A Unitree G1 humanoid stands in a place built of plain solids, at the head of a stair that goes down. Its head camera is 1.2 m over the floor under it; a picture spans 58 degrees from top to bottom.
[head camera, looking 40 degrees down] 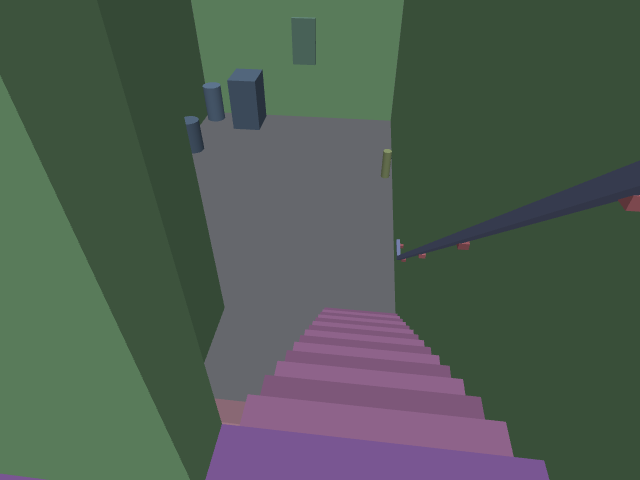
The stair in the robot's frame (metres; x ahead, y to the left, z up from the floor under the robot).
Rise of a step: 0.20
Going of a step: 0.21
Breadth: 0.89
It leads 7 degrees to the right of straight ahead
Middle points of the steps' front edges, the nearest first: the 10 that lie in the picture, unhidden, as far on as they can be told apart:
0.56 -0.16 0.00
0.77 -0.18 -0.20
0.98 -0.21 -0.41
1.19 -0.23 -0.61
1.40 -0.26 -0.81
1.61 -0.28 -1.02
1.82 -0.30 -1.22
2.02 -0.33 -1.42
2.23 -0.35 -1.63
2.44 -0.38 -1.83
